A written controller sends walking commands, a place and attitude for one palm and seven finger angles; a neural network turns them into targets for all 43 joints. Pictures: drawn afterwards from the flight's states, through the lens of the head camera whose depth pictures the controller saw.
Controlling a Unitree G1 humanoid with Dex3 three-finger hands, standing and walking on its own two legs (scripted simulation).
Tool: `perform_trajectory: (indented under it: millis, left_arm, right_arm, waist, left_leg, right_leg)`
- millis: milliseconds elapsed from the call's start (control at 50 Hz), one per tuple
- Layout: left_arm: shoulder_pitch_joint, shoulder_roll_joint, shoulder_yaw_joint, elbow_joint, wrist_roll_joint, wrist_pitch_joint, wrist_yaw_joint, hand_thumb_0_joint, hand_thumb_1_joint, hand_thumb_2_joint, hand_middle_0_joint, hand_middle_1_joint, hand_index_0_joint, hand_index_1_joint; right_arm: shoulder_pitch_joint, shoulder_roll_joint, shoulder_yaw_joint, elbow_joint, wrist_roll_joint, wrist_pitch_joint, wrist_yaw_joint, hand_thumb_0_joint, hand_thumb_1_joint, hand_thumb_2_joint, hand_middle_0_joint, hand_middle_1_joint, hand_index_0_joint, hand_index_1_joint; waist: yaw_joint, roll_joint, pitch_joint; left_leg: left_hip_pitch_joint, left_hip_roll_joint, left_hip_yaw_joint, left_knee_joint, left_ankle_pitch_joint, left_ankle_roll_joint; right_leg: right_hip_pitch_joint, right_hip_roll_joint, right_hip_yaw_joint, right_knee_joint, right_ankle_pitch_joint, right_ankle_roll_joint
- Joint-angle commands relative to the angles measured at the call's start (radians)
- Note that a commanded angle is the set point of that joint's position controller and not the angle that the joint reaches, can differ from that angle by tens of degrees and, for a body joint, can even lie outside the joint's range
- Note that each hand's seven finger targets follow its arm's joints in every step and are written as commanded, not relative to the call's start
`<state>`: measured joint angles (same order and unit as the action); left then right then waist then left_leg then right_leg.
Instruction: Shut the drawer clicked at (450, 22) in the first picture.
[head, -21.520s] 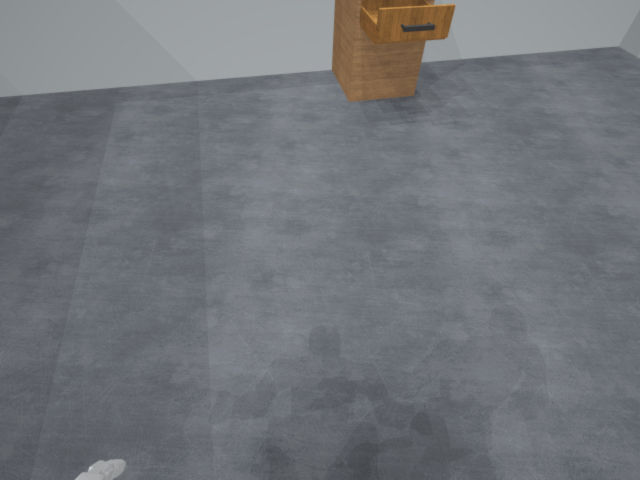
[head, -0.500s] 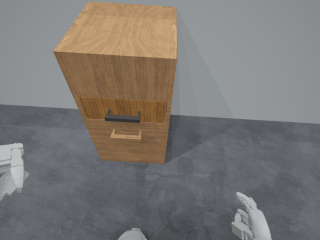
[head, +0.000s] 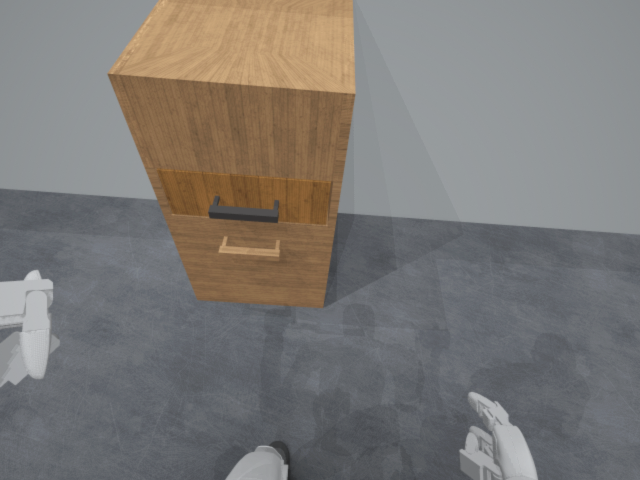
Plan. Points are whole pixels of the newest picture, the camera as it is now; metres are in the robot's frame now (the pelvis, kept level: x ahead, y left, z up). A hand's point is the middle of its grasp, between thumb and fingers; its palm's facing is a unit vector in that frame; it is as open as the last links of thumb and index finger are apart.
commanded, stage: step back with the hand held close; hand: left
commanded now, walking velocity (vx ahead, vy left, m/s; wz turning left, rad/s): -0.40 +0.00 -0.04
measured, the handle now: (245, 207) +0.69 +0.20 -0.22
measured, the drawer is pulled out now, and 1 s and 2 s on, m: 0.00 0.00 0.00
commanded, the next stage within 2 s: stop stepping back and stand still in 0.06 s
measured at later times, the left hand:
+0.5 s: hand out of the picture +0.13 +0.25 +0.18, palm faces +0.36 -0.82 -0.45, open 3.2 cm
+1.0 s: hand out of the picture +0.14 +0.25 +0.18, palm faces +0.36 -0.82 -0.45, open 3.2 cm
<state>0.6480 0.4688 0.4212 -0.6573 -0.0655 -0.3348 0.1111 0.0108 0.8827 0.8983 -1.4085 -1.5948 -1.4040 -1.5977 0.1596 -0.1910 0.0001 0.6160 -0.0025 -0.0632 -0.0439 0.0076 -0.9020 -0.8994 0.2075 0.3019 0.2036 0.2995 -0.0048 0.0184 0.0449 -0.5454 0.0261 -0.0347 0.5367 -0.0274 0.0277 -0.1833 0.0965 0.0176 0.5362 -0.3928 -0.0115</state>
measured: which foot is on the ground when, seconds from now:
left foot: down 0.00-0.16, up 0.18-0.30, down 0.32-1.00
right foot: down 0.00-1.00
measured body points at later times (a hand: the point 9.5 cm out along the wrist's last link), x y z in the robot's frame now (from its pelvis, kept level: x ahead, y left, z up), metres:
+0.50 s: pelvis -0.07 +0.01 +0.01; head -0.04 +0.03 +0.46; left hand +0.10 +0.29 +0.21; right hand +0.10 -0.21 -0.07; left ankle +0.00 +0.12 -0.72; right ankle -0.08 -0.11 -0.72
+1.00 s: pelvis -0.05 +0.01 +0.02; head -0.03 +0.02 +0.47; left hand +0.12 +0.29 +0.20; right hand +0.12 -0.22 -0.06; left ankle +0.00 +0.12 -0.72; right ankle -0.08 -0.11 -0.72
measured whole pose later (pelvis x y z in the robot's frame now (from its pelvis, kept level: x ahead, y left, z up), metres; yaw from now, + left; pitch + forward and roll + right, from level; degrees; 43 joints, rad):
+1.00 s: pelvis -0.05 +0.01 +0.02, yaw +1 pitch +0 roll -1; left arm 0.63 0.39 0.36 -0.57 -0.04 -0.23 0.15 0.01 0.89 0.90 -1.41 -1.60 -1.40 -1.60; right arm 0.21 -0.19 0.01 0.60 0.00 -0.10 -0.06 0.01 -0.90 -0.90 0.20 0.30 0.20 0.30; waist -0.02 -0.01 0.02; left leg -0.31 0.00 -0.01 0.48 -0.18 0.00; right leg -0.15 0.02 0.00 0.45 -0.30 -0.01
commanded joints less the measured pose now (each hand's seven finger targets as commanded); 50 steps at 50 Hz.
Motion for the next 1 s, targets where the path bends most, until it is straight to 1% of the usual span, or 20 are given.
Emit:
perform_trajectory:
  millis: [0,40,80,100,140,160,180,220,260,280,300,320,340,380,440,520,620,720,840,980]
  left_arm:
    - [0.005,0.148,0.151,-0.145,-0.037,-0.026,0.014,0.000,0.900,0.900,-1.400,-1.600,-1.400,-1.600]
    - [0.012,0.142,0.151,-0.182,-0.038,-0.017,0.013,0.000,0.900,0.900,-1.400,-1.600,-1.400,-1.600]
    - [0.067,0.135,0.146,-0.187,-0.041,-0.015,0.009,0.000,0.900,0.900,-1.400,-1.600,-1.400,-1.600]
    - [0.079,0.150,0.152,-0.189,-0.041,-0.017,0.008,0.000,0.900,0.900,-1.400,-1.600,-1.400,-1.600]
    - [0.036,0.166,0.142,-0.202,-0.027,-0.003,0.031,0.000,0.900,0.900,-1.400,-1.600,-1.400,-1.600]
    - [0.020,0.136,0.148,-0.154,-0.018,0.026,0.049,0.000,0.900,0.900,-1.400,-1.600,-1.400,-1.600]
    - [0.034,0.087,0.111,-0.112,-0.021,0.052,0.054,0.000,0.900,0.900,-1.400,-1.600,-1.400,-1.600]
    - [-0.006,0.083,0.080,-0.099,0.000,0.055,0.065,0.000,0.900,0.900,-1.400,-1.600,-1.400,-1.600]
    - [-0.047,0.078,0.053,-0.107,0.002,0.056,0.073,0.000,0.900,0.900,-1.400,-1.600,-1.400,-1.600]
    - [-0.062,0.082,0.053,-0.146,0.002,0.041,0.072,0.000,0.900,0.900,-1.400,-1.600,-1.400,-1.600]
    - [-0.086,0.099,0.058,-0.175,0.012,0.032,0.073,0.000,0.900,0.900,-1.400,-1.600,-1.400,-1.600]
    - [-0.077,0.088,0.047,-0.150,0.012,0.031,0.063,0.000,0.900,0.900,-1.400,-1.600,-1.400,-1.600]
    - [-0.062,0.101,0.064,-0.189,0.006,0.035,0.055,0.000,0.900,0.900,-1.400,-1.600,-1.400,-1.600]
    - [-0.048,0.085,0.069,-0.235,0.013,0.038,0.050,0.000,0.900,0.900,-1.400,-1.600,-1.400,-1.600]
    - [0.025,0.059,0.058,-0.206,0.015,0.057,0.056,0.000,0.900,0.900,-1.400,-1.600,-1.400,-1.600]
    - [0.092,0.064,0.077,-0.136,0.009,0.074,0.057,0.000,0.900,0.900,-1.400,-1.600,-1.400,-1.600]
    - [0.001,0.054,0.049,-0.094,0.002,0.092,0.063,0.000,0.900,0.900,-1.400,-1.600,-1.400,-1.600]
    - [-0.102,0.051,0.011,-0.053,0.016,0.081,0.060,0.000,0.900,0.900,-1.400,-1.600,-1.400,-1.600]
    - [-0.087,0.060,0.029,-0.118,0.025,0.054,0.053,0.000,0.900,0.900,-1.400,-1.600,-1.400,-1.600]
    - [0.046,0.060,0.055,-0.106,0.006,0.043,0.048,0.000,0.900,0.900,-1.400,-1.600,-1.400,-1.600]
  right_arm:
    - [-0.067,-0.151,-0.065,-0.174,-0.010,-0.066,-0.021,0.000,-0.900,-0.900,0.200,0.300,0.200,0.300]
    - [-0.069,-0.158,-0.071,-0.177,-0.027,-0.071,-0.013,0.000,-0.900,-0.900,0.200,0.300,0.200,0.300]
    - [-0.073,-0.139,-0.069,-0.183,-0.015,-0.065,-0.003,0.000,-0.900,-0.900,0.200,0.300,0.200,0.300]
    - [-0.067,-0.142,-0.075,-0.185,-0.003,-0.061,0.000,0.000,-0.900,-0.900,0.200,0.300,0.200,0.300]
    - [-0.066,-0.129,-0.088,-0.178,0.012,-0.051,-0.004,0.000,-0.900,-0.900,0.200,0.300,0.200,0.300]
    - [-0.046,-0.141,-0.092,-0.151,0.000,-0.035,0.000,0.000,-0.900,-0.900,0.200,0.300,0.200,0.300]
    - [-0.041,-0.099,-0.073,-0.152,0.009,-0.014,0.001,0.000,-0.900,-0.900,0.200,0.300,0.200,0.300]
    - [-0.066,-0.098,-0.047,-0.186,0.016,-0.012,-0.018,0.000,-0.900,-0.900,0.200,0.300,0.200,0.300]
    - [-0.049,-0.137,-0.053,-0.176,0.023,-0.039,-0.037,0.000,-0.900,-0.900,0.200,0.300,0.200,0.300]
    - [-0.048,-0.155,-0.053,-0.181,0.016,-0.060,-0.042,0.000,-0.900,-0.900,0.200,0.300,0.200,0.300]
    - [-0.029,-0.159,-0.053,-0.179,0.016,-0.077,-0.041,0.000,-0.900,-0.900,0.200,0.300,0.200,0.300]
    - [-0.014,-0.171,-0.059,-0.177,0.021,-0.090,-0.038,0.000,-0.900,-0.900,0.200,0.300,0.200,0.300]
    - [-0.007,-0.125,-0.047,-0.176,0.014,-0.100,-0.034,0.000,-0.900,-0.900,0.200,0.300,0.200,0.300]
    - [-0.018,-0.118,-0.038,-0.171,0.000,-0.114,-0.028,0.000,-0.900,-0.900,0.200,0.300,0.200,0.300]
    - [-0.017,-0.128,-0.039,-0.176,0.007,-0.116,-0.011,0.000,-0.900,-0.900,0.200,0.300,0.200,0.300]
    - [-0.022,-0.121,-0.041,-0.178,0.009,-0.094,-0.006,0.000,-0.900,-0.900,0.200,0.300,0.200,0.300]
    - [-0.019,-0.115,-0.038,-0.155,0.005,-0.059,-0.014,0.000,-0.900,-0.900,0.200,0.300,0.200,0.300]
    - [-0.043,-0.128,-0.037,-0.150,0.011,-0.071,-0.030,0.000,-0.900,-0.900,0.200,0.300,0.200,0.300]
    - [-0.047,-0.127,-0.033,-0.163,0.009,-0.084,-0.031,0.000,-0.900,-0.900,0.200,0.300,0.200,0.300]
    - [-0.019,-0.124,-0.043,-0.161,0.011,-0.085,-0.019,0.000,-0.900,-0.900,0.200,0.300,0.200,0.300]
  waist:
    - [-0.002,0.203,-0.226]
    - [0.003,0.236,-0.193]
    - [0.010,0.164,-0.202]
    - [0.007,0.054,-0.190]
    - [-0.002,-0.240,-0.135]
    - [-0.004,-0.202,-0.113]
    - [-0.022,-0.127,-0.102]
    - [-0.027,-0.104,-0.068]
    - [-0.027,-0.029,-0.063]
    - [-0.006,0.084,-0.078]
    - [0.005,0.106,-0.113]
    - [0.009,0.061,-0.134]
    - [-0.009,0.175,-0.155]
    - [-0.011,0.228,-0.121]
    - [-0.011,0.164,-0.122]
    - [-0.007,0.063,-0.123]
    - [-0.023,-0.103,-0.071]
    - [-0.014,-0.028,-0.003]
    - [-0.001,0.078,-0.023]
    - [0.003,0.045,-0.154]
  left_leg:
    - [0.248,0.217,-0.233,-0.266,-0.056,0.098]
    - [0.055,0.230,-0.233,-0.368,-0.424,0.067]
    - [0.020,0.157,-0.131,-0.258,-0.434,0.018]
    - [0.048,0.091,-0.065,-0.099,-0.440,-0.016]
    - [0.180,-0.091,0.020,0.529,-0.390,-0.093]
    - [0.097,-0.067,-0.022,0.647,-0.400,-0.071]
    - [0.080,-0.008,-0.039,0.606,-0.367,-0.056]
    - [0.133,0.011,0.010,0.242,-0.335,-0.036]
    - [0.261,0.000,0.037,-0.108,-0.192,-0.016]
    - [0.309,0.097,-0.074,-0.168,-0.083,0.025]
    - [0.352,0.176,-0.162,-0.154,0.027,0.060]
    - [0.373,0.182,-0.148,-0.138,0.054,0.056]
    - [0.335,0.168,-0.211,-0.224,-0.102,0.050]
    - [0.244,0.202,-0.270,-0.327,-0.392,0.070]
    - [0.162,0.155,-0.168,-0.292,-0.485,0.048]
    - [0.130,0.057,-0.052,-0.212,-0.478,-0.002]
    - [0.261,0.011,0.007,0.054,-0.243,-0.010]
    - [0.341,0.025,-0.026,-0.037,-0.259,0.010]
    - [0.270,0.056,-0.104,-0.207,-0.328,0.024]
    - [0.347,0.040,-0.034,-0.122,0.034,0.007]
  right_leg:
    - [-0.075,-0.003,-0.006,0.142,-0.091,0.030]
    - [0.048,-0.003,-0.013,0.129,-0.157,-0.010]
    - [0.079,-0.042,-0.015,-0.012,-0.081,-0.020]
    - [-0.021,-0.112,0.046,-0.104,-0.124,-0.043]
    - [-0.446,-0.472,0.436,-0.418,-0.300,-0.203]
    - [-0.415,-0.484,0.422,-0.377,-0.076,-0.232]
    - [-0.322,-0.412,0.261,-0.267,0.133,-0.188]
    - [-0.196,-0.300,0.123,-0.153,0.331,-0.111]
    - [-0.134,-0.220,0.049,-0.047,0.326,-0.043]
    - [-0.143,-0.151,0.032,0.005,0.261,0.002]
    - [-0.145,-0.123,0.018,0.019,0.211,0.022]
    - [-0.125,-0.104,0.027,0.012,0.181,0.032]
    - [-0.111,-0.084,-0.012,0.040,0.070,0.034]
    - [-0.084,-0.081,0.000,0.116,-0.019,0.029]
    - [0.027,-0.069,-0.029,-0.024,0.060,0.026]
    - [0.066,-0.081,-0.011,-0.157,0.019,-0.003]
    - [-0.142,-0.234,0.186,-0.288,-0.013,-0.069]
    - [-0.206,-0.184,0.104,-0.250,-0.043,-0.025]
    - [-0.059,-0.103,0.017,-0.164,0.081,0.009]
    - [0.049,-0.118,0.009,-0.145,0.363,0.011]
